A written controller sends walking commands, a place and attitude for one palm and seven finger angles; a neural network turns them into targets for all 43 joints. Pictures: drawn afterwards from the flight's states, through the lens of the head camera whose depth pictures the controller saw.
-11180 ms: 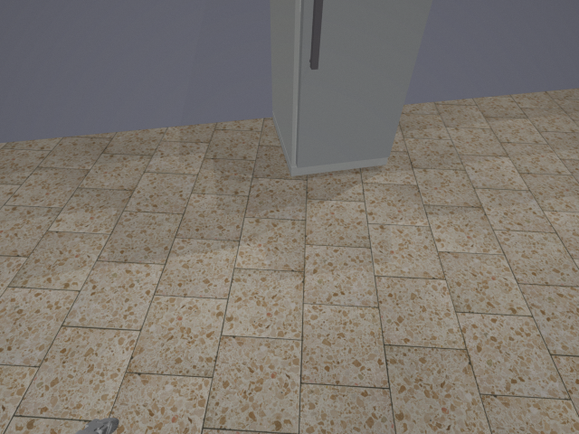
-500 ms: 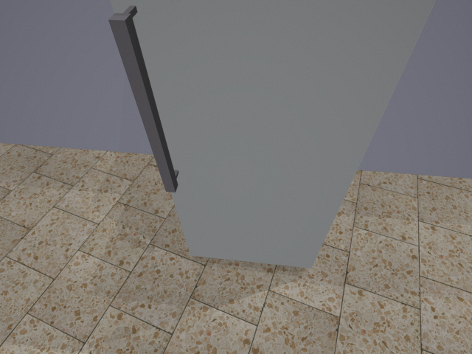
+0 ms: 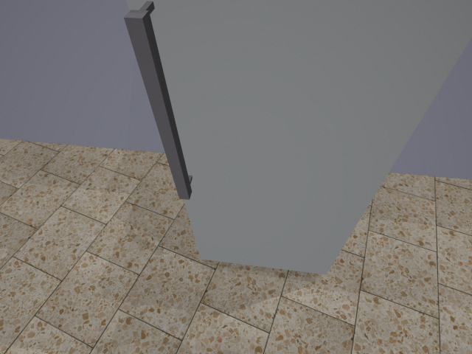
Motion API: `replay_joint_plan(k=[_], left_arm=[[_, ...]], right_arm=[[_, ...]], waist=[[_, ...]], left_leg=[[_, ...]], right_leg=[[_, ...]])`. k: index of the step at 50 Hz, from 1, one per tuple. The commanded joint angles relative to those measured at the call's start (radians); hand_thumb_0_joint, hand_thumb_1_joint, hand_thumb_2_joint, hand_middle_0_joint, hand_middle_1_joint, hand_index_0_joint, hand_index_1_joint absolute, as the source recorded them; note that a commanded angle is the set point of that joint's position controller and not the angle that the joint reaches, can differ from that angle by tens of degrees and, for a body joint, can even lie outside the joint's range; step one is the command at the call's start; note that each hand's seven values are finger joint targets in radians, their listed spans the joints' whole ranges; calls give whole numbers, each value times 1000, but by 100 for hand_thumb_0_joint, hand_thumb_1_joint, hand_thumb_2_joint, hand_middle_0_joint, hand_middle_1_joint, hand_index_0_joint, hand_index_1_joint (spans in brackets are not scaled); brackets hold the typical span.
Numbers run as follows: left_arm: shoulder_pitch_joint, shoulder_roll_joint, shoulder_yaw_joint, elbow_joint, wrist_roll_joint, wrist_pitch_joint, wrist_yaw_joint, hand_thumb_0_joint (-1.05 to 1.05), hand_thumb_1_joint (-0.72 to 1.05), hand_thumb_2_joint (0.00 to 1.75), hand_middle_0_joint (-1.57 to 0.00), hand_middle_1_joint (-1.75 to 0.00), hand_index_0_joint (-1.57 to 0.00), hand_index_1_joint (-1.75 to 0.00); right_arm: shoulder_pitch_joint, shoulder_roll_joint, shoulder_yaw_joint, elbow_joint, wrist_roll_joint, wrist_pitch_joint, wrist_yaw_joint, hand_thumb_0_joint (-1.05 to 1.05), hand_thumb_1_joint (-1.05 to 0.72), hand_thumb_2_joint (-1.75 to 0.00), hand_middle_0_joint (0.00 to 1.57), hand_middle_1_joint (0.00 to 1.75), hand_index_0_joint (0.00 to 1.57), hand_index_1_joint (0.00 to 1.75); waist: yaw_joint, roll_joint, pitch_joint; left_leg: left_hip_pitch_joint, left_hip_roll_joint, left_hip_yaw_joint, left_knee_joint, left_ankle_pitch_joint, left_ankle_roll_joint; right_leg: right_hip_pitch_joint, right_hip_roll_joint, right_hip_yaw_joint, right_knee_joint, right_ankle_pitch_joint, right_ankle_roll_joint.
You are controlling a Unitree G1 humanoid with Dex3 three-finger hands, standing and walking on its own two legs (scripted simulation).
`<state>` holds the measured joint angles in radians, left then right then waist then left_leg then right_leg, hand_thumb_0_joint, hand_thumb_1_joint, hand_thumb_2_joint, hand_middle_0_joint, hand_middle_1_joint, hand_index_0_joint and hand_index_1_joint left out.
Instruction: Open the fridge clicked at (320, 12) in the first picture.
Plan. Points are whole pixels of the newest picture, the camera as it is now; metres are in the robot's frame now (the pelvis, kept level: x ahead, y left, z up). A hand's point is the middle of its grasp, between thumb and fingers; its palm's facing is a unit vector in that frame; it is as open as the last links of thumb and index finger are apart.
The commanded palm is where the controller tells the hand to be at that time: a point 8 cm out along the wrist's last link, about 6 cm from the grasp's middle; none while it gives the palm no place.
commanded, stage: come to a stop and stand still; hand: left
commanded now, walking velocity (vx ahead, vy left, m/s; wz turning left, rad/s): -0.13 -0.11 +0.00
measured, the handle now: (171, 123) +0.51 +0.17 +0.10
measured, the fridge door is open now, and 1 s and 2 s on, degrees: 0 0 0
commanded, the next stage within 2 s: look again from close up in 1.58 s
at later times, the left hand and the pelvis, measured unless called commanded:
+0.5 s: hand out of the picture +0.02 +0.17 -0.16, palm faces +0.00 -0.98 -0.22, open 7.4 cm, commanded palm none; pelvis +0.01 +0.00 +0.01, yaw -2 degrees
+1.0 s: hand out of the picture -0.02 +0.13 -0.16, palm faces +0.04 -0.99 -0.17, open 7.4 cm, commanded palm none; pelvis +0.00 -0.02 +0.01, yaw +0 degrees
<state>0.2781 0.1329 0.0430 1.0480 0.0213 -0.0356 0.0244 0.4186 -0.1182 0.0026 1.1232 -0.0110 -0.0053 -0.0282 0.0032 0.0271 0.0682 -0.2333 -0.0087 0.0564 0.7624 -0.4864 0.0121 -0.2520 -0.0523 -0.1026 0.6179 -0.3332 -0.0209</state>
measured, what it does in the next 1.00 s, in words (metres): steps on the spot: left foot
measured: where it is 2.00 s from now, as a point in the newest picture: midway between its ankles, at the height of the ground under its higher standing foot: outside the picture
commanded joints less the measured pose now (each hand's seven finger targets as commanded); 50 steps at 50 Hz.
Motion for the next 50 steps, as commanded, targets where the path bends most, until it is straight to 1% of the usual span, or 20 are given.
replay_joint_plan(k=[1, 2, 3, 4, 5, 6, 7, 8, 9, 11, 12, 13, 14, 16, 18, 22, 25, 30, 34, 50], left_arm=[[73, 124, 24, -1, 9, 8, 25, 0, 90, 90, -20, -30, -20, -30], [31, 112, 17, -16, 8, 13, 25, 0, 90, 90, -20, -30, -20, -30], [5, 100, 12, -23, -1, 19, 23, 0, 90, 90, -20, -30, -20, -30], [26, 69, 8, -29, -11, 31, 19, 0, 90, 90, -20, -30, -20, -30], [57, 52, 5, -34, -21, 41, 19, 0, 90, 90, -20, -30, -20, -30], [64, 61, 5, -33, -15, 46, 18, 0, 90, 90, -20, -30, -20, -30], [68, 53, 6, -39, -8, 49, 19, 0, 90, 90, -20, -30, -20, -30], [42, 46, 6, -32, -5, 56, 17, 0, 90, 90, -20, -30, -20, -30], [45, 52, 3, -18, -3, 57, 14, 0, 90, 90, -20, -30, -20, -30], [75, 42, -2, 0, -5, 47, 10, 0, 90, 90, -20, -30, -20, -30], [93, 41, -2, 13, -7, 41, 9, 0, 90, 90, -20, -30, -20, -30], [110, 52, -1, 20, -8, 34, 10, 0, 90, 90, -20, -30, -20, -30], [117, 70, 1, 25, -6, 28, 12, 0, 90, 90, -20, -30, -20, -30], [102, 95, -1, 14, -3, 23, 14, 0, 90, 90, -20, -30, -20, -30], [82, 96, -2, 10, -1, 20, 14, 0, 90, 90, -20, -30, -20, -30], [72, 98, -10, 11, -3, 15, 16, 0, 90, 90, -20, -30, -20, -30], [57, 103, -14, 16, -4, 17, 13, 0, 90, 90, -20, -30, -20, -30], [58, 111, -20, 29, -7, 14, 10, 0, 90, 90, -20, -30, -20, -30], [64, 113, -19, 33, -8, 12, 10, 0, 90, 90, -20, -30, -20, -30], [116, 83, -20, 53, -11, 4, 13, 0, 90, 90, -20, -30, -20, -30]], right_arm=[[-19, -31, -24, -75, 5, -12, 0, 0, -90, -90, 20, 30, 20, 30], [21, -11, -21, -53, 4, -13, 2, 0, -90, -90, 20, 30, 20, 30], [85, -5, -19, -17, 4, -17, 3, 0, -90, -90, 20, 30, 20, 30], [111, -52, -24, -4, -4, -30, -6, 0, -90, -90, 20, 30, 20, 30], [83, -107, -32, -19, -10, -35, -17, 0, -90, -90, 20, 30, 20, 30], [33, -120, -36, -37, -11, -32, -20, 0, -90, -90, 20, 30, 20, 30], [0, -131, -43, -60, -16, -25, -14, 0, -90, -90, 20, 30, 20, 30], [-40, -118, -41, -62, -14, -28, -18, 0, -90, -90, 20, 30, 20, 30], [-67, -107, -36, -63, -12, -28, -22, 0, -90, -90, 20, 30, 20, 30], [-81, -95, -32, -55, -12, -30, -27, 0, -90, -90, 20, 30, 20, 30], [-78, -110, -36, -56, -11, -29, -28, 0, -90, -90, 20, 30, 20, 30], [-78, -123, -43, -60, -7, -25, -28, 0, -90, -90, 20, 30, 20, 30], [-80, -125, -47, -62, -2, -23, -26, 0, -90, -90, 20, 30, 20, 30], [-85, -100, -48, -70, 1, -19, -23, 0, -90, -90, 20, 30, 20, 30], [-95, -99, -50, -64, -1, -8, -21, 0, -90, -90, 20, 30, 20, 30], [-115, -84, -37, -47, -2, -10, -14, 0, -90, -90, 20, 30, 20, 30], [-130, -79, -30, -37, -4, -5, -9, 0, -90, -90, 20, 30, 20, 30], [-118, -80, -21, -17, -7, -2, -4, 0, -90, -90, 20, 30, 20, 30], [-93, -76, -17, -4, -8, -3, -2, 0, -90, -90, 20, 30, 20, 30], [-20, -49, -10, 27, -7, -13, -7, 0, -90, -90, 20, 30, 20, 30]], waist=[[5, -243, 24], [-24, -233, 28], [-52, -175, 18], [-35, 4, 13], [-11, 188, -4], [-1, 205, -4], [-3, 131, 13], [1, 169, 50], [6, 179, 63], [15, 107, 32], [16, 80, -22], [14, 44, -70], [7, 5, -99], [-6, -46, -113], [-16, -121, -105], [-11, -69, -84], [-9, -61, -15], [-6, -53, 45], [-6, -58, 52], [0, -39, 29]], left_leg=[[-170, 84, -45, -5, -44, -18], [-40, 73, -21, -176, 99, -19], [96, 55, -1, -324, 318, -24], [119, 116, -93, -367, 500, -2], [49, 253, -241, -458, 600, 67], [17, 302, -266, -481, 643, 128], [-53, 301, -229, -483, 519, 131], [-64, 293, -262, -512, 501, 130], [-49, 292, -248, -504, 568, 136], [31, 270, -191, -426, 794, 135], [100, 254, -163, -379, 874, 122], [143, 229, -136, -332, 889, 100], [140, 195, -94, -298, 835, 69], [108, 149, -45, -294, 668, 28], [108, 135, -28, -290, 559, 10], [101, 128, -24, -332, 465, -1], [72, 120, -25, -367, 346, -8], [58, 110, -29, -391, 281, -13], [51, 108, -30, -396, 278, -15], [33, 110, -27, -391, 312, -21]], right_leg=[[102, -271, 199, -219, 590, -180], [2, -216, 135, -171, 517, -133], [-83, -151, 86, -101, 376, -85], [-113, -64, 63, -13, 178, -29], [-90, -6, 24, 42, -44, 18], [-59, -4, 51, 104, -161, 18], [-39, -5, 61, 120, -194, 9], [-72, -11, 59, 136, -182, 16], [-83, -22, 71, 147, -160, 17], [-67, -25, 73, 42, -95, 19], [-43, -22, 72, -47, -24, 22], [-4, -17, 78, -127, 107, 21], [32, -32, 105, -152, 278, 13], [61, -83, 137, -131, 502, -8], [47, -82, 140, -132, 530, -16], [44, -83, 155, -177, 444, -22], [0, -78, 171, -239, 264, -25], [-37, -73, 184, -314, 89, -30], [-33, -68, 188, -344, 27, -33], [5, -60, 166, -340, 62, -40]])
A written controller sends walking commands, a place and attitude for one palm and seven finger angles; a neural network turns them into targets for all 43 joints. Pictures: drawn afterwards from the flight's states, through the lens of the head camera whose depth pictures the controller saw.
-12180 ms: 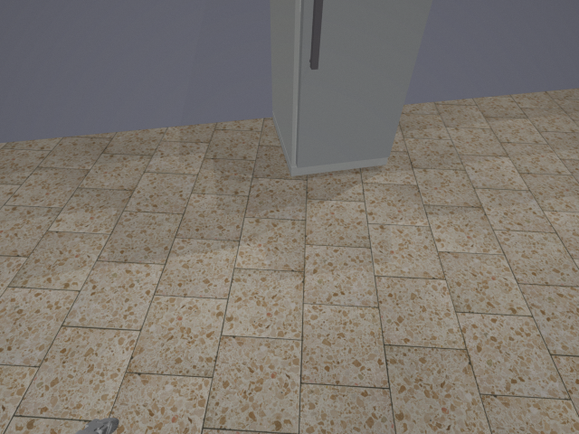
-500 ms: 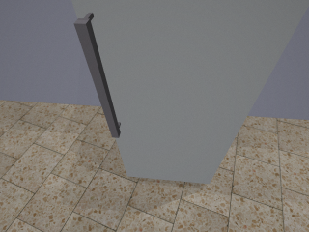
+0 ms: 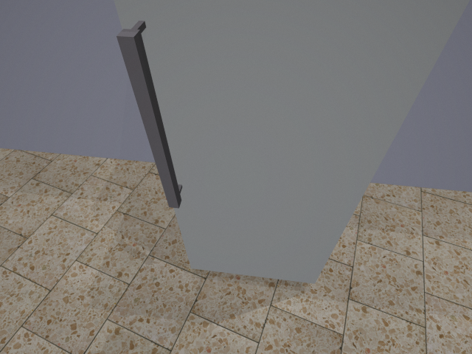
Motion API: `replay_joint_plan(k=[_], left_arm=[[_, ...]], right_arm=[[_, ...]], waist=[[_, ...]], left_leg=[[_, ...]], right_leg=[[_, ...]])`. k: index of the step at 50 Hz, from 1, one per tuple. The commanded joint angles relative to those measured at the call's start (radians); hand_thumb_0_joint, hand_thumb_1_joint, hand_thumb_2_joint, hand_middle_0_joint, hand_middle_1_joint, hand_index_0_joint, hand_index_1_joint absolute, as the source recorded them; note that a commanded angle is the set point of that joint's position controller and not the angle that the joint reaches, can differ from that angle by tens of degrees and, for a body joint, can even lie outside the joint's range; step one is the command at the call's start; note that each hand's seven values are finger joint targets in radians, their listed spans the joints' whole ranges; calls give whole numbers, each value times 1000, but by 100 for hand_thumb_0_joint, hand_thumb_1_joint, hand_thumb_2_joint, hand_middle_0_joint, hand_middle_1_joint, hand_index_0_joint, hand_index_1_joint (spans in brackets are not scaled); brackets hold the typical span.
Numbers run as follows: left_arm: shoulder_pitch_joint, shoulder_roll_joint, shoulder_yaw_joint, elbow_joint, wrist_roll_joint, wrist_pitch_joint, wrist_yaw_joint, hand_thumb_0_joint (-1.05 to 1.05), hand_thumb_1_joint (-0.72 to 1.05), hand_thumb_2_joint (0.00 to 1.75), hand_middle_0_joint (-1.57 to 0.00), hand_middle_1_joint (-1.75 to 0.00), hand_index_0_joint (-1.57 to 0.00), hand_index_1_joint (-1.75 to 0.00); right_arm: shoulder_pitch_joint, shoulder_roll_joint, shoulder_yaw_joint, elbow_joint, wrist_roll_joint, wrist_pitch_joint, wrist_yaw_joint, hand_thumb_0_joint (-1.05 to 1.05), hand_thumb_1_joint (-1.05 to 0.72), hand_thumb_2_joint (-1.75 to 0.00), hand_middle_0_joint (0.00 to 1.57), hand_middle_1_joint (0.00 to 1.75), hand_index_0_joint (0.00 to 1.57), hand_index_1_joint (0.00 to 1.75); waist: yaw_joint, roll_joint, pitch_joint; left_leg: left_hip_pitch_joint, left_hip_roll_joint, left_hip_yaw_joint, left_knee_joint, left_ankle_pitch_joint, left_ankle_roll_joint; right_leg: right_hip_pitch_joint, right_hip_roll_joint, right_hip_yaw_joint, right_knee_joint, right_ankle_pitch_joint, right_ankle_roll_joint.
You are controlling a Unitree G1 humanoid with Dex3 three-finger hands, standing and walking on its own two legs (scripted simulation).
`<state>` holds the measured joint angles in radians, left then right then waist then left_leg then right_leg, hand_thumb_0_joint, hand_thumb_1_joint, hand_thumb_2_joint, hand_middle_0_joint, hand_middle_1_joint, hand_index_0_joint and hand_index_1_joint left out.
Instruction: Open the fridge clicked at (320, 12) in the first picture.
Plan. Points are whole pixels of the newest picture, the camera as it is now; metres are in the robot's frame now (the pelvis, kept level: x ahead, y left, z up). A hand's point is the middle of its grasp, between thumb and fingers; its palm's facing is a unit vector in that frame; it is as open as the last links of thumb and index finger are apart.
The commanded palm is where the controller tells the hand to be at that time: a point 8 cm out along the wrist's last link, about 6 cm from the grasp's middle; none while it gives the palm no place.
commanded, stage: come to a stop and stand still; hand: left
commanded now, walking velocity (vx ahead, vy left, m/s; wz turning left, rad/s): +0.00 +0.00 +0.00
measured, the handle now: (161, 134) +0.51 +0.19 +0.08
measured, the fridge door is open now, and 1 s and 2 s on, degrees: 0 0 0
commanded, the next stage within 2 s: look again from close up in 0.58 s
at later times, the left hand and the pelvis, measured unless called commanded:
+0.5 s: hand out of the picture +0.03 +0.23 -0.17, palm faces -0.02 -0.97 -0.23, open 7.4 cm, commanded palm none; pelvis +0.00 +0.05 +0.00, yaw -2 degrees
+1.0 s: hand out of the picture +0.03 +0.22 -0.18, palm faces -0.02 -0.98 -0.19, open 7.4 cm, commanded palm none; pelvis +0.02 +0.05 +0.00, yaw -2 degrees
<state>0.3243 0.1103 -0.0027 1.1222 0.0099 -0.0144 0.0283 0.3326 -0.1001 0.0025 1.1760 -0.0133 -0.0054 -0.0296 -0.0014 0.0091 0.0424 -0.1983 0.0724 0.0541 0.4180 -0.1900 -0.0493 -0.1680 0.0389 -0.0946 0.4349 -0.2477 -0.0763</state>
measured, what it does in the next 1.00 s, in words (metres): shifts its weight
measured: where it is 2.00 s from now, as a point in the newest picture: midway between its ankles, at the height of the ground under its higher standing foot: outside the picture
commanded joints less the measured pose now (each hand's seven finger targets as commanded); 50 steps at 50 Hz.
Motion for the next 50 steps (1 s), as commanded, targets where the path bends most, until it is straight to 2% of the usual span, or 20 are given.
replay_joint_plan(k=[1, 2, 3, 4, 5, 6, 7, 8, 10, 11, 12, 13, 15, 16, 20, 25, 31, 38, 47, 50], left_arm=[[74, 104, 25, -18, 2, -18, 10, 0, 90, 90, -20, -30, -20, -30], [167, 126, 26, 17, 14, -42, 48, 0, 90, 90, -20, -30, -20, -30], [111, 172, 30, -36, 13, -52, 43, 0, 90, 90, -20, -30, -20, -30], [74, 157, 26, -53, 11, -50, 34, 0, 90, 90, -20, -30, -20, -30], [51, 158, 28, -64, 16, -48, 32, 0, 90, 90, -20, -30, -20, -30], [22, 155, 30, -75, 13, -53, 31, 0, 90, 90, -20, -30, -20, -30], [18, 149, 29, -74, 12, -50, 31, 0, 90, 90, -20, -30, -20, -30], [21, 127, 26, -72, 9, -45, 29, 0, 90, 90, -20, -30, -20, -30], [18, 87, 16, -75, 2, -33, 25, 0, 90, 90, -20, -30, -20, -30], [28, 80, 19, -74, 5, -33, 24, 0, 90, 90, -20, -30, -20, -30], [23, 87, 17, -68, 4, -23, 21, 0, 90, 90, -20, -30, -20, -30], [35, 95, 17, -65, 5, -19, 19, 0, 90, 90, -20, -30, -20, -30], [43, 95, 13, -61, 5, -16, 15, 0, 90, 90, -20, -30, -20, -30], [38, 100, 12, -60, 7, -16, 14, 0, 90, 90, -20, -30, -20, -30], [26, 111, 11, -67, 4, -11, 11, 0, 90, 90, -20, -30, -20, -30], [15, 131, 12, -74, 3, -13, 10, 0, 90, 90, -20, -30, -20, -30], [11, 135, 12, -66, 5, -11, 11, 0, 90, 90, -20, -30, -20, -30], [18, 138, 13, -50, 3, -12, 13, 0, 90, 90, -20, -30, -20, -30], [19, 141, 12, -38, 6, -13, 14, 0, 90, 90, -20, -30, -20, -30], [16, 143, 11, -37, 4, -11, 13, 0, 90, 90, -20, -30, -20, -30]], right_arm=[[66, -62, -10, -26, -4, -13, -7, 0, -90, -90, 20, 30, 20, 30], [-97, -115, -20, -97, 4, -24, 2, 0, -90, -90, 20, 30, 20, 30], [-4, -62, -21, -139, 6, -5, 5, 0, -90, -90, 20, 30, 20, 30], [4, -60, -23, -129, 6, 1, 8, 0, -90, -90, 20, 30, 20, 30], [25, -45, -22, -126, 8, 0, 13, 0, -90, -90, 20, 30, 20, 30], [44, -39, -18, -127, 4, -5, 17, 0, -90, -90, 20, 30, 20, 30], [76, -41, -16, -126, 2, -9, 17, 0, -90, -90, 20, 30, 20, 30], [87, -54, -16, -124, 0, -15, 14, 0, -90, -90, 20, 30, 20, 30], [94, -92, -17, -130, -4, -23, 8, 0, -90, -90, 20, 30, 20, 30], [94, -102, -16, -132, -7, -29, 4, 0, -90, -90, 20, 30, 20, 30], [69, -108, -10, -130, -7, -33, 3, 0, -90, -90, 20, 30, 20, 30], [41, -107, -8, -135, -6, -32, 1, 0, -90, -90, 20, 30, 20, 30], [32, -121, -8, -145, -3, -31, 0, 0, -90, -90, 20, 30, 20, 30], [36, -123, -6, -143, -4, -34, -1, 0, -90, -90, 20, 30, 20, 30], [38, -143, -5, -137, -5, -32, 0, 0, -90, -90, 20, 30, 20, 30], [34, -149, -3, -127, -3, -36, 0, 0, -90, -90, 20, 30, 20, 30], [23, -146, -3, -108, -1, -36, -2, 0, -90, -90, 20, 30, 20, 30], [15, -153, -4, -94, 1, -39, -7, 0, -90, -90, 20, 30, 20, 30], [-7, -152, -7, -82, 2, -35, -9, 0, -90, -90, 20, 30, 20, 30], [-15, -155, -6, -79, 2, -34, -9, 0, -90, -90, 20, 30, 20, 30]], waist=[[6, -19, 60], [66, -41, 66], [-20, -16, -33], [-20, 41, -38], [-36, 13, -57], [-41, 26, -65], [-47, -36, -72], [-43, -49, -50], [-32, -33, 35], [-20, -20, 46], [-8, 90, 60], [7, 100, 69], [11, 29, 89], [12, 9, 90], [8, -14, 69], [7, -35, 21], [7, -12, 26], [5, -4, -22], [3, -19, 2], [4, -6, 2]], left_leg=[[-1, 31, -23, -47, 21, 40], [-115, 13, 18, 220, -80, 13], [-140, -4, -48, 284, -191, 41], [-111, 5, -38, 297, -207, 46], [-91, -6, -19, 265, -191, 39], [-44, -17, -13, 204, -144, 40], [-1, -21, -16, 134, -97, 43], [20, -19, -32, 84, -67, 47], [-45, 39, -96, 1, -43, 78], [-73, 57, -103, -11, -16, 87], [-103, 53, -130, -53, -12, 90], [-118, 54, -138, -78, -30, 96], [-137, 49, -140, -102, -92, 99], [-133, 48, -136, -102, -69, 101], [-99, 43, -135, -118, -94, 101], [-49, 34, -112, -90, 4, 99], [-27, 34, -100, -79, 68, 100], [30, 36, -88, -52, 182, 98], [39, 34, -82, -46, 193, 95], [40, 35, -83, -55, 166, 94]], right_leg=[[-75, -152, 152, -157, -2, 17], [-41, -242, 296, -131, 660, 112], [17, -306, 304, -111, 600, 62], [-36, -295, 271, -129, 414, -14], [-50, -266, 247, -141, 275, -58], [-57, -241, 207, -117, 248, -59], [-81, -217, 191, -93, 153, -45], [-114, -186, 185, -75, 63, -26], [-146, -124, 165, -55, -63, 10], [-117, -113, 153, -36, -15, 15], [-92, -109, 138, -2, -13, 19], [-74, -103, 133, 2, -8, 24], [-68, -103, 137, -7, -16, 27], [-57, -109, 130, -8, 7, 28], [-58, -113, 138, -12, -5, 31], [-32, -129, 143, -14, 55, 34], [-28, -132, 140, -10, 102, 36], [-5, -140, 137, 4, 181, 39], [-7, -149, 141, -10, 228, 38], [-9, -149, 142, -19, 196, 38]])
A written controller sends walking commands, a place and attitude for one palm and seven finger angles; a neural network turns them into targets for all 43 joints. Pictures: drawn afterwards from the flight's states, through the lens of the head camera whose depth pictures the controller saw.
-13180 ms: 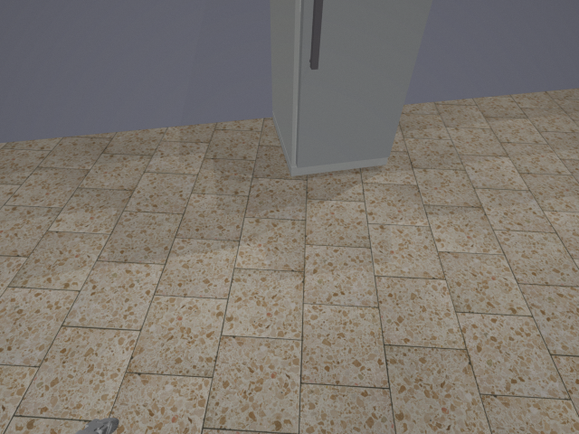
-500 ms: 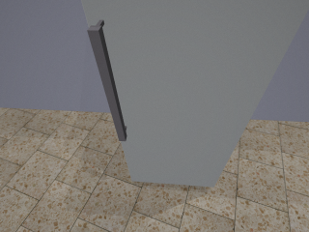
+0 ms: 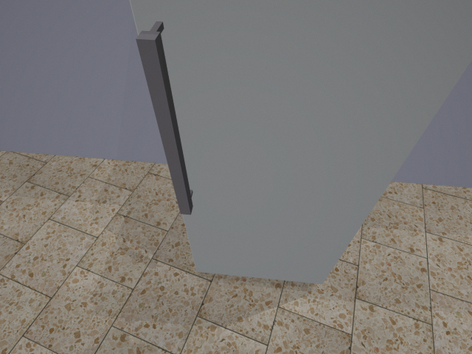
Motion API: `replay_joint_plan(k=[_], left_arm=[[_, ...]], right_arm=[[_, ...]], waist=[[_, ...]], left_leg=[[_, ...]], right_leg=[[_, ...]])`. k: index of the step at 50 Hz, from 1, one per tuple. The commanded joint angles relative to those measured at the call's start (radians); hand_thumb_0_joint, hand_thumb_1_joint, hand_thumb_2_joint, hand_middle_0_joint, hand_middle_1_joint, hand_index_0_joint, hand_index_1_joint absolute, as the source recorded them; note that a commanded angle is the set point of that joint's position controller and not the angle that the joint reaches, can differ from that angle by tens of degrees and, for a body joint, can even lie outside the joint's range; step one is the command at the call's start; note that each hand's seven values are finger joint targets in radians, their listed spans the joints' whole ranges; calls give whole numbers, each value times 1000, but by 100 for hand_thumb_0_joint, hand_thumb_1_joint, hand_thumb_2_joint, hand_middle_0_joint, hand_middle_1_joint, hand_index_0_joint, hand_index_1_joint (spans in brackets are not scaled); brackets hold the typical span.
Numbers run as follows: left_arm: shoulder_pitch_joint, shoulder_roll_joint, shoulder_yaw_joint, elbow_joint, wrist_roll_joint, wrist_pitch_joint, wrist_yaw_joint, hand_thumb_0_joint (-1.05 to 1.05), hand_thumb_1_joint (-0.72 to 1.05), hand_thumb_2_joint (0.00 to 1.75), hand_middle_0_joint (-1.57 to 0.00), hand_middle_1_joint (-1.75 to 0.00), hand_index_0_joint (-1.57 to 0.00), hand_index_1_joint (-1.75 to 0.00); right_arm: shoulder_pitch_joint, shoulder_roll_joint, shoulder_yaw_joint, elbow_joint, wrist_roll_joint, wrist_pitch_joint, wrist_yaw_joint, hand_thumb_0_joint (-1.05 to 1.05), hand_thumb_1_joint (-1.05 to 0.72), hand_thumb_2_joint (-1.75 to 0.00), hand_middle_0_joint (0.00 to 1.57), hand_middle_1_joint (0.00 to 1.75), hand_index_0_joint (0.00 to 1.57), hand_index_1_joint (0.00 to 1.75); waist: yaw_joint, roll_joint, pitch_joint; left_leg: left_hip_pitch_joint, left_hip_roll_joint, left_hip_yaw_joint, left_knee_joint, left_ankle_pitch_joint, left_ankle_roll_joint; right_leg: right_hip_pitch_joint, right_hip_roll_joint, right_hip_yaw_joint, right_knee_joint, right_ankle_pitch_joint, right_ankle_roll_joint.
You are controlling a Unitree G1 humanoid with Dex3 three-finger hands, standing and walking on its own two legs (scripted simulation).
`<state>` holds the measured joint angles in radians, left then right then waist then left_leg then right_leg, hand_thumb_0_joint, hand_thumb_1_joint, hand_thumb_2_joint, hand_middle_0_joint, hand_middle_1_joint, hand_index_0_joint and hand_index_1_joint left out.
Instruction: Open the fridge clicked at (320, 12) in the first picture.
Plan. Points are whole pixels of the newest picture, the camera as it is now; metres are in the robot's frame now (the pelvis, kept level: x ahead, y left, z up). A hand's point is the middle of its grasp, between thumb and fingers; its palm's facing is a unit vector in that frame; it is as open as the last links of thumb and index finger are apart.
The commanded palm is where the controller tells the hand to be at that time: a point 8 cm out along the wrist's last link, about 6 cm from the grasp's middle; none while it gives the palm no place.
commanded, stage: look again from close up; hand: left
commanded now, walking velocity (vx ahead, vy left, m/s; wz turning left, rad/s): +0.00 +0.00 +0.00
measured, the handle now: (175, 140) +0.48 +0.16 +0.08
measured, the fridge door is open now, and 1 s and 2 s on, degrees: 0 0 0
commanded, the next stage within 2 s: raise the hand to about handle height in 0.38 s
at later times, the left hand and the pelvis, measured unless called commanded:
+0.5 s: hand out of the picture +0.01 +0.17 -0.17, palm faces +0.01 -0.98 -0.21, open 7.4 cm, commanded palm +0.09 +0.22 -0.07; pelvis +0.00 -0.01 +0.00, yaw +0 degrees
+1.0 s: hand out of the picture +0.10 +0.20 -0.05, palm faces +0.13 -0.99 -0.03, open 9.2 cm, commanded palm +0.11 +0.24 -0.03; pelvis -0.06 -0.03 -0.08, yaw +3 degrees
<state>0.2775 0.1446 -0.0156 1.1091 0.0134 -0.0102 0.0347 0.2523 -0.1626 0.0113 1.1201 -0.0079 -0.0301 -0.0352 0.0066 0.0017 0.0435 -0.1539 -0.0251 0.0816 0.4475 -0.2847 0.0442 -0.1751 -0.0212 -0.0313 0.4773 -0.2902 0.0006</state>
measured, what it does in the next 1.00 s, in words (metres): lowers itself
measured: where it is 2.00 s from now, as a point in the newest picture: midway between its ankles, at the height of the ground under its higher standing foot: outside the picture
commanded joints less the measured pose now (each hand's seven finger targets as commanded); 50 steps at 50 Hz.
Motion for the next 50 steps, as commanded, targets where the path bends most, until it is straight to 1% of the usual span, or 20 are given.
replay_joint_plan(k=[1, 23, 24, 25, 26, 27, 28, 29, 30, 31, 34, 35, 36, 38, 39, 41, 42, 45, 46, 50], left_arm=[[62, 110, 24, -24, 2, -16, 7, 0, 90, 90, -20, -30, -20, -30], [41, 134, 30, -32, 1, -18, 4, 0, 90, 90, -20, -30, -20, -30], [118, 120, 23, 1, 9, -32, 44, 0, 90, 90, -20, -30, -20, -30], [-626, 363, 165, -1535, -197, -238, 26, 0, 88, 89, -20, -32, -20, -32], [-452, 427, 220, -1465, -144, -213, 56, 0, 85, 88, -20, -33, -20, -33], [-159, 229, 98, -1224, -130, -169, 66, 0, 83, 87, -21, -34, -21, -34], [130, 7, -8, -947, -153, -69, 63, 0, 81, 86, -21, -36, -21, -36], [-35, 52, 43, -1113, -194, -91, 42, 0, 78, 85, -21, -37, -21, -37], [-68, 115, 99, -1123, -189, -144, 11, 0, 76, 84, -21, -39, -21, -39], [-37, 121, 128, -1040, -178, -200, -22, 0, 74, 83, -21, -40, -21, -40], [303, 41, 177, -782, -241, -381, -179, 0, 67, 80, -22, -45, -22, -45], [359, 54, 199, -793, -266, -451, -248, 0, 64, 79, -22, -47, -22, -47], [407, 96, 249, -764, -278, -505, -326, 0, 62, 78, -22, -48, -22, -48], [325, 173, 279, -787, -294, -583, -466, 0, 57, 76, -22, -51, -22, -51], [292, 205, 314, -795, -296, -582, -495, 0, 55, 75, -22, -53, -22, -53], [173, 267, 369, -924, -334, -562, -509, 0, 50, 73, -23, -55, -23, -55], [104, 260, 366, -1030, -361, -565, -504, 0, 48, 72, -23, -57, -23, -57], [-101, 276, 370, -1311, -382, -632, -435, 0, 41, 69, -24, -62, -24, -62], [-205, 297, 347, -1408, -377, -658, -415, 0, 39, 68, -24, -63, -24, -63], [-141, 242, 223, -1389, -330, -660, -420, 0, 29, 64, -24, -69, -24, -69]], right_arm=[[64, -89, -16, -23, -4, -9, -4, 0, -90, -90, 20, 30, 20, 30], [50, -108, -18, -14, -5, -10, -2, 0, -90, -90, 20, 30, 20, 30], [-18, -128, -23, -79, 8, -11, 9, 0, -90, -90, 20, 30, 20, 30], [5, -282, -47, -429, 58, -153, -31, 0, -90, -90, 20, 30, 20, 30], [-74, -187, -3, -395, 55, -229, -64, 0, -90, -90, 20, 30, 20, 30], [-41, -206, -19, -361, 26, -267, -66, 0, -90, -90, 20, 30, 20, 30], [-35, -145, -21, -333, 53, -271, -55, 0, -90, -90, 20, 30, 20, 30], [-47, -209, -37, -405, 58, -274, -43, 0, -90, -90, 20, 30, 20, 30], [-51, -232, -59, -436, 47, -281, -42, 0, -90, -90, 20, 30, 20, 30], [-53, -234, -68, -464, 34, -287, -39, 0, -90, -90, 20, 30, 20, 30], [-99, -216, -85, -529, 18, -286, -8, 0, -90, -90, 20, 30, 20, 30], [-117, -217, -96, -559, 16, -287, 5, 0, -90, -90, 20, 30, 20, 30], [-115, -226, -106, -592, 20, -284, 25, 0, -90, -90, 20, 30, 20, 30], [-141, -243, -110, -657, 27, -285, 42, 0, -90, -90, 20, 30, 20, 30], [-142, -238, -109, -685, 35, -279, 41, 0, -90, -90, 20, 30, 20, 30], [-141, -238, -110, -732, 37, -269, 30, 0, -90, -90, 20, 30, 20, 30], [-152, -235, -105, -771, 38, -269, 23, 0, -90, -90, 20, 30, 20, 30], [-105, -206, -91, -772, 30, -284, 2, 0, -90, -90, 20, 30, 20, 30], [-87, -212, -83, -757, 24, -288, -6, 0, -90, -90, 20, 30, 20, 30], [-69, -228, -58, -698, 34, -311, -37, 0, -90, -90, 20, 30, 20, 30]], waist=[[-3, -11, 10], [-2, -20, -10], [21, -41, 7], [-84, 120, -476], [-23, 259, -363], [-6, 256, -378], [-31, 86, -187], [-44, 34, -98], [-62, -27, -89], [-59, -89, -35], [36, -318, -39], [56, -310, -76], [81, -198, -110], [58, -98, -191], [69, -87, -224], [67, -55, -273], [60, -14, -313], [12, 113, -396], [-20, 129, -381], [-70, 131, -310]], left_leg=[[-8, 131, -112, -81, 270, 2], [4, 135, -110, -98, 255, -5], [-44, 155, -77, 96, 377, -32], [185, 31, -100, -14, 448, -24], [247, 65, -54, -14, 492, -39], [185, 77, -77, -23, 532, -55], [69, 84, -98, -24, 442, -42], [-27, 69, -126, 1, 326, -33], [-63, 55, -117, 46, 233, -31], [-137, 34, -111, 89, 182, -31], [-396, 13, -88, 228, 51, -44], [-447, 4, -72, 274, 40, -51], [-451, -7, -61, 305, 78, -60], [-502, -20, -44, 392, 70, -64], [-547, -24, -32, 420, 45, -55], [-590, -25, -31, 464, -14, -41], [-599, -26, -30, 477, -48, -35], [-546, 4, -64, 531, -55, -19], [-550, 15, -81, 557, -66, -16], [-553, 38, -112, 559, -118, -3]], right_leg=[[0, -87, 79, -61, 257, -40], [20, -96, 83, -81, 268, -43], [-13, -138, 115, -69, 568, -19], [62, -34, 35, 8, 488, -35], [1, -3, 53, 34, 295, -40], [-18, 5, -15, 53, 164, -43], [-102, 7, -31, 31, 121, -30], [-127, 0, -47, 24, 156, -22], [-184, 5, -53, 19, 125, -18], [-232, 7, -62, 34, 96, -19], [-369, 17, -61, 172, -3, -17], [-364, 12, -40, 213, 13, -20], [-326, 3, -17, 261, 88, -38], [-336, -18, 28, 326, 132, -44], [-351, -19, 49, 342, 95, -39], [-385, -18, 91, 350, -30, -30], [-398, -19, 104, 346, -117, -24], [-465, -1, 116, 369, -179, -25], [-509, 11, 119, 390, -190, -30], [-578, 25, 82, 384, -231, -34]])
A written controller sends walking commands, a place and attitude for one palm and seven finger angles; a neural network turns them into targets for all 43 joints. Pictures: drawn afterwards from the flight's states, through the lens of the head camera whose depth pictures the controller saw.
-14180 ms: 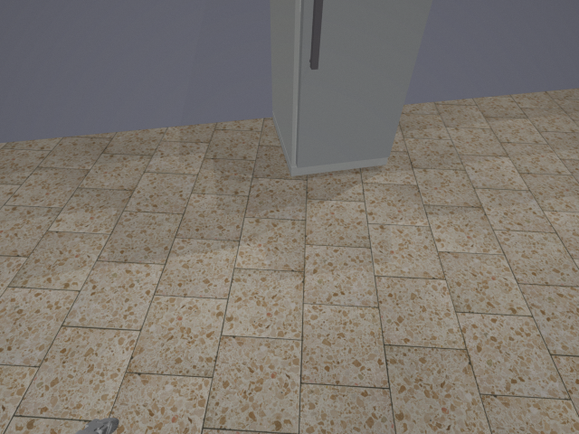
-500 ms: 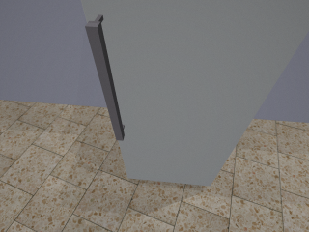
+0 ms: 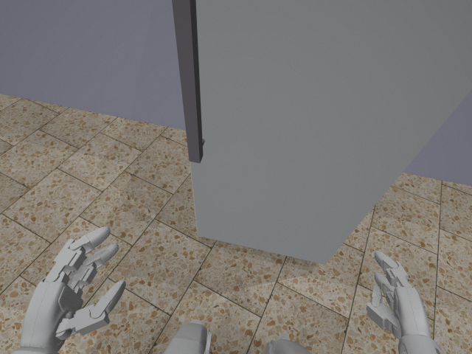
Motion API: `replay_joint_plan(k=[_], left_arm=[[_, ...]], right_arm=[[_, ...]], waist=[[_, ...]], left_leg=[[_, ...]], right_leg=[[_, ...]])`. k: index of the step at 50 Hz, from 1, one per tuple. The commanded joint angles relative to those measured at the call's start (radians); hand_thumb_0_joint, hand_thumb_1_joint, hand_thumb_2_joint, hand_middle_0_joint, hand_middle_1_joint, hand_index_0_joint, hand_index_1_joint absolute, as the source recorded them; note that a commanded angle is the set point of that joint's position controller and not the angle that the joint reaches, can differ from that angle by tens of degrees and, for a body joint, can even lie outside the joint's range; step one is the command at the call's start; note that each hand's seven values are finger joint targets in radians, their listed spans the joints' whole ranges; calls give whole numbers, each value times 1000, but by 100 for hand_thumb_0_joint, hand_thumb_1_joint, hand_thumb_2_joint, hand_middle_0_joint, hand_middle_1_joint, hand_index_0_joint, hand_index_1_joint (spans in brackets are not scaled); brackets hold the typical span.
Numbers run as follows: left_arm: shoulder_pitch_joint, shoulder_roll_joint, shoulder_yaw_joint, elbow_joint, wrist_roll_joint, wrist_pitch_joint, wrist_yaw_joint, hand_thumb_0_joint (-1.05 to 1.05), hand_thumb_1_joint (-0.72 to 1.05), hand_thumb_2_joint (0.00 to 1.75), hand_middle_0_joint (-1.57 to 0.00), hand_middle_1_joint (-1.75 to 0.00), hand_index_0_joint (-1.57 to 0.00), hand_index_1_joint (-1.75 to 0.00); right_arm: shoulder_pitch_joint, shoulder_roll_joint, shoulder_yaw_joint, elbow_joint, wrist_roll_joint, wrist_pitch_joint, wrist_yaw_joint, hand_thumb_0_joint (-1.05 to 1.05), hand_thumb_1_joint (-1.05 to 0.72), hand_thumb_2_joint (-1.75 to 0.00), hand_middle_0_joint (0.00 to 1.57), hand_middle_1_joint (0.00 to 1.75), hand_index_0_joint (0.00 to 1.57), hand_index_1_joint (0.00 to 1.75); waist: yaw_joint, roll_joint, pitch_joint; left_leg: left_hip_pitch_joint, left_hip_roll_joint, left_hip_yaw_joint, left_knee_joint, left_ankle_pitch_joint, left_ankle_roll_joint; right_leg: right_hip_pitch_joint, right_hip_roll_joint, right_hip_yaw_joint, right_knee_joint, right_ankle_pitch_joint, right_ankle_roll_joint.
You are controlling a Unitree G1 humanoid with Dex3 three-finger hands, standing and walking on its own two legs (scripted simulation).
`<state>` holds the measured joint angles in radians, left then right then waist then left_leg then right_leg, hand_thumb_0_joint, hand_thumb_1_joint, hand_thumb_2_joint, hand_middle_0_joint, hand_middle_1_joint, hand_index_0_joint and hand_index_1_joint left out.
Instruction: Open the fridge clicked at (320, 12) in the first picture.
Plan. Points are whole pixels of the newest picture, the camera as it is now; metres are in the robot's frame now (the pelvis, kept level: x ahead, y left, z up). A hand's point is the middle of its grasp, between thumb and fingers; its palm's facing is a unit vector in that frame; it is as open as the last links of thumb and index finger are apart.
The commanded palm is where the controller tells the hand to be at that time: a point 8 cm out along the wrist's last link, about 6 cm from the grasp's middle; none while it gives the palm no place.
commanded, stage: raise the hand to about handle height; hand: left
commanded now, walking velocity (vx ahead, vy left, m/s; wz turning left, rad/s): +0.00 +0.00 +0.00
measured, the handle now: (193, 71) +0.55 +0.16 +0.17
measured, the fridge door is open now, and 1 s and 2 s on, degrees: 0 0 0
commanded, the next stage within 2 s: move the hooked fingers beside the handle in 1.58 s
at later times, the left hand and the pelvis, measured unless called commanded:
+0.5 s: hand (86, 246) +0.24 +0.26 +0.07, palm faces -0.08 -0.99 -0.06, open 12.2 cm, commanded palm +0.22 +0.31 +0.09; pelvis +0.01 +0.03 +0.02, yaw -1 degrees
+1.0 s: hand (51, 196) +0.28 +0.31 +0.12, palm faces -0.04 -1.00 -0.07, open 14.0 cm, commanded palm +0.26 +0.36 +0.12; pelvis +0.02 +0.04 +0.04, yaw +0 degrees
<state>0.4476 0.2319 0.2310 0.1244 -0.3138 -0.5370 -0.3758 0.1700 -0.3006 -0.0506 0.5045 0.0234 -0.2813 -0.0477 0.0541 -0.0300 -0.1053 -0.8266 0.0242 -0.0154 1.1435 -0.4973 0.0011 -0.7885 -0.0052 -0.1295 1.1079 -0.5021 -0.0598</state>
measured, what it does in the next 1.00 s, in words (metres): stands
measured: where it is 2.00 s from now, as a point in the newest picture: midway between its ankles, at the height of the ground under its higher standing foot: outside the picture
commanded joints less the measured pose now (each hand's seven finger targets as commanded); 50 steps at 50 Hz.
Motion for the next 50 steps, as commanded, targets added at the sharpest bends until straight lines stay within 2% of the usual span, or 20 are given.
replay_joint_plan(k=[1, 3, 4, 6, 8, 11, 13, 15, 17, 20, 21, 23, 26, 27, 32, 35, 39, 42, 46, 50], left_arm=[[-331, 156, -45, -358, -10, -101, -37, 0, 27, 63, -25, -70, -25, -70], [-316, 185, -44, -229, 10, -8, -76, 0, 22, 61, -25, -74, -25, -74], [-310, 219, -6, -178, 16, 47, -87, 0, 20, 60, -25, -75, -25, -75], [-253, 263, 69, -80, 0, 166, -108, 0, 15, 58, -25, -78, -25, -78], [-210, 281, 137, -129, -38, 245, -102, 0, 11, 56, -26, -81, -26, -81], [-156, 290, 244, -192, -101, 256, -42, 0, 4, 53, -26, -86, -26, -86], [-156, 267, 244, -260, -97, 204, 3, 0, -1, 51, -27, -88, -27, -88], [-175, 226, 184, -264, -64, 155, 27, 0, -6, 49, -27, -92, -27, -92], [-217, 217, 139, -214, -38, 127, 10, 0, -10, 47, -27, -94, -27, -94], [-238, 209, 92, -167, -22, 120, -43, 0, -17, 44, -28, -99, -28, -99], [-267, 223, 93, -175, -32, 126, -66, 0, -20, 43, -28, -100, -28, -100], [-290, 274, 130, -213, -44, 136, -93, 0, -24, 41, -28, -103, -28, -103], [-325, 359, 214, -284, -59, 134, -79, 0, -31, 38, -29, -108, -29, -108], [-319, 344, 214, -305, -65, 133, -72, 0, -34, 37, -29, -110, -29, -110], [-310, 305, 212, -207, -67, 171, -43, 0, -45, 32, -30, -117, -30, -117], [-334, 293, 177, -138, -50, 231, -71, 0, -50, 30, -30, -120, -30, -120], [-425, 348, 197, -140, -49, 274, -121, 0, -50, 30, -30, -120, -30, -120], [-506, 401, 248, -170, -69, 258, -130, 0, -50, 30, -30, -120, -30, -120], [-557, 434, 287, -118, -79, 235, -132, 0, -50, 30, -30, -120, -30, -120], [-573, 425, 269, -24, -70, 270, -164, 0, -50, 30, -30, -120, -30, -120]], right_arm=[[12, -102, 14, -75, 7, -62, -32, 0, -90, -90, 20, 30, 20, 30], [23, -101, 15, -63, 21, -60, -44, 0, -90, -90, 20, 30, 20, 30], [25, -107, 15, -64, 27, -56, -49, 0, -90, -90, 20, 30, 20, 30], [8, -106, 16, -84, 36, -45, -55, 0, -90, -90, 20, 30, 20, 30], [-14, -92, 20, -122, 36, -32, -51, 0, -90, -90, 20, 30, 20, 30], [-29, -56, 23, -137, 22, -28, -43, 0, -90, -90, 20, 30, 20, 30], [-8, -46, 19, -124, 17, -36, -31, 0, -90, -90, 20, 30, 20, 30], [4, -53, 15, -105, 11, -42, -20, 0, -90, -90, 20, 30, 20, 30], [22, -72, 13, -88, 7, -46, -17, 0, -90, -90, 20, 30, 20, 30], [50, -97, 10, -83, 18, -58, -21, 0, -90, -90, 20, 30, 20, 30], [52, -107, 10, -88, 19, -62, -26, 0, -90, -90, 20, 30, 20, 30], [62, -115, 9, -93, 26, -71, -33, 0, -90, -90, 20, 30, 20, 30], [67, -121, 11, -87, 19, -80, -41, 0, -90, -90, 20, 30, 20, 30], [65, -114, 15, -90, 18, -78, -39, 0, -90, -90, 20, 30, 20, 30], [60, -110, 22, -83, 19, -56, -30, 0, -90, -90, 20, 30, 20, 30], [58, -117, 24, -95, 27, -40, -30, 0, -90, -90, 20, 30, 20, 30], [60, -127, 30, -113, 27, -33, -39, 0, -90, -90, 20, 30, 20, 30], [58, -123, 38, -110, 21, -32, -42, 0, -90, -90, 20, 30, 20, 30], [56, -125, 45, -94, 19, -31, -49, 0, -90, -90, 20, 30, 20, 30], [59, -126, 46, -83, 27, -25, -54, 0, -90, -90, 20, 30, 20, 30]], waist=[[-131, 153, -136], [-142, 87, -70], [-129, 66, -76], [-81, 39, -100], [-26, 53, -188], [24, -8, -258], [15, 29, -255], [-20, 70, -191], [-54, 58, -134], [-81, 59, -124], [-80, 67, -120], [-69, 97, -192], [-43, 123, -249], [-35, 162, -266], [-41, 151, -158], [-54, 157, -114], [-56, 114, -165], [-51, 137, -205], [-46, 141, -175], [-53, 153, -163]], left_leg=[[102, -11, -25, -128, 92, 42], [44, -15, -24, -154, 23, 40], [30, -15, -27, -173, 5, 38], [30, -23, -21, -201, 24, 36], [81, -32, -20, -243, 82, 31], [105, -31, -25, -257, 204, 24], [140, -27, -24, -274, 239, 20], [162, -23, -25, -287, 219, 19], [150, -20, -31, -279, 198, 22], [160, -20, -38, -294, 132, 25], [170, -20, -42, -296, 138, 27], [228, -18, -47, -315, 160, 26], [293, -13, -65, -326, 263, 16], [322, -13, -67, -338, 294, 9], [323, -4, -74, -365, 342, -11], [306, -5, -69, -387, 255, -6], [340, -5, -70, -393, 299, 1], [386, -8, -72, -394, 346, -6], [387, -8, -78, -407, 330, -9], [395, -7, -73, -427, 307, -4]], right_leg=[[30, 16, 178, -245, -10, 27], [31, 13, 186, -298, -98, 39], [44, 10, 185, -313, -133, 42], [108, 3, 190, -344, -150, 43], [195, -6, 163, -341, -84, 45], [302, 3, 140, -318, 48, 41], [274, 11, 112, -295, 118, 39], [195, 18, 87, -283, 116, 38], [143, 22, 83, -276, 108, 36], [105, 19, 80, -292, 51, 40], [113, 22, 82, -292, 63, 34], [148, 21, 78, -295, 92, 34], [192, 30, 61, -271, 177, 24], [199, 29, 55, -270, 195, 24], [191, 35, 32, -281, 230, 24], [176, 31, 35, -311, 190, 31], [223, 35, 42, -331, 234, 29], [248, 42, 44, -334, 265, 24], [247, 46, 45, -344, 244, 18], [250, 36, 47, -368, 235, 23]])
